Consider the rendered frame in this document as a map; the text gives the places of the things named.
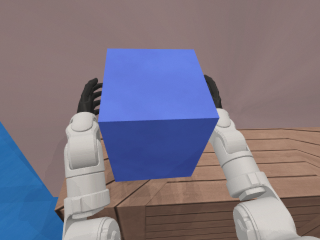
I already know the pedestal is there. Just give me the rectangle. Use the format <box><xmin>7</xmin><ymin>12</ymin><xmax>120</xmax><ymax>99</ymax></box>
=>
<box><xmin>54</xmin><ymin>127</ymin><xmax>320</xmax><ymax>240</ymax></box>

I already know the left robot forearm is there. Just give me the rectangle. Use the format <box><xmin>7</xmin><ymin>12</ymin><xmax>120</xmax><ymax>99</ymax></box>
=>
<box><xmin>62</xmin><ymin>112</ymin><xmax>110</xmax><ymax>240</ymax></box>

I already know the left robot hand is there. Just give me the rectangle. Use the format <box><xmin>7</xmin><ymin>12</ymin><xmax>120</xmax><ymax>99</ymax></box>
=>
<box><xmin>77</xmin><ymin>78</ymin><xmax>103</xmax><ymax>116</ymax></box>

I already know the right robot forearm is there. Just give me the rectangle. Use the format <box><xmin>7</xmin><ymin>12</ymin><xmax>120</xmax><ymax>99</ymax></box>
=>
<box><xmin>208</xmin><ymin>108</ymin><xmax>297</xmax><ymax>232</ymax></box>

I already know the carton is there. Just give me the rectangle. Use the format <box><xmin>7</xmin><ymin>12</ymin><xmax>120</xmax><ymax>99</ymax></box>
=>
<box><xmin>98</xmin><ymin>48</ymin><xmax>220</xmax><ymax>182</ymax></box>

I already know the right robot upper arm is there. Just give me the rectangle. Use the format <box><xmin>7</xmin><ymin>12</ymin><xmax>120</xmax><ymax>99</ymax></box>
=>
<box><xmin>233</xmin><ymin>196</ymin><xmax>320</xmax><ymax>240</ymax></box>

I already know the right robot hand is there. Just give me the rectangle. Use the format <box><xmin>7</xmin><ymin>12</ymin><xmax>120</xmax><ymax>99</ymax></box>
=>
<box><xmin>204</xmin><ymin>75</ymin><xmax>223</xmax><ymax>109</ymax></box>

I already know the left robot upper arm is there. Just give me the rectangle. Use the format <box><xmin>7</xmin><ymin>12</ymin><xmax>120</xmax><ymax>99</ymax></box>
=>
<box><xmin>64</xmin><ymin>216</ymin><xmax>121</xmax><ymax>240</ymax></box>

